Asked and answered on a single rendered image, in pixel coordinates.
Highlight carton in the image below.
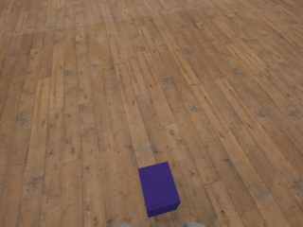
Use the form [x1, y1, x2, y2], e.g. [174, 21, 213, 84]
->
[138, 161, 181, 218]

